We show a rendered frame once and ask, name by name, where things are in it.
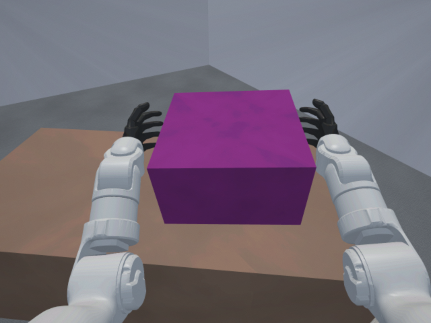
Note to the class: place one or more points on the pedestal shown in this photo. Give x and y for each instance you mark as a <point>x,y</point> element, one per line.
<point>194,273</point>

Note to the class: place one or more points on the robot right forearm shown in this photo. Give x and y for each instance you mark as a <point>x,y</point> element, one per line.
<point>363,215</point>

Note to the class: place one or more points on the left robot upper arm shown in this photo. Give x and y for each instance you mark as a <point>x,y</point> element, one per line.
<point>104,288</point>

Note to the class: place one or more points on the right robot upper arm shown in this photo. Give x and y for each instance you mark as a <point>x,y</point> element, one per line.
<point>389,280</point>

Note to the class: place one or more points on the left robot hand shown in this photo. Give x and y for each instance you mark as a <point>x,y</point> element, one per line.
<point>135,126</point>

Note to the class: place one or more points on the robot left forearm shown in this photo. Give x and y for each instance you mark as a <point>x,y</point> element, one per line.
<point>113,223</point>

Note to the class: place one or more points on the right robot hand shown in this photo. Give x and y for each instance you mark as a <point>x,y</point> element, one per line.
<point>325,123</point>

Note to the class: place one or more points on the carton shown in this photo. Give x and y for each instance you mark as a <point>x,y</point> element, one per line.
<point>232,158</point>

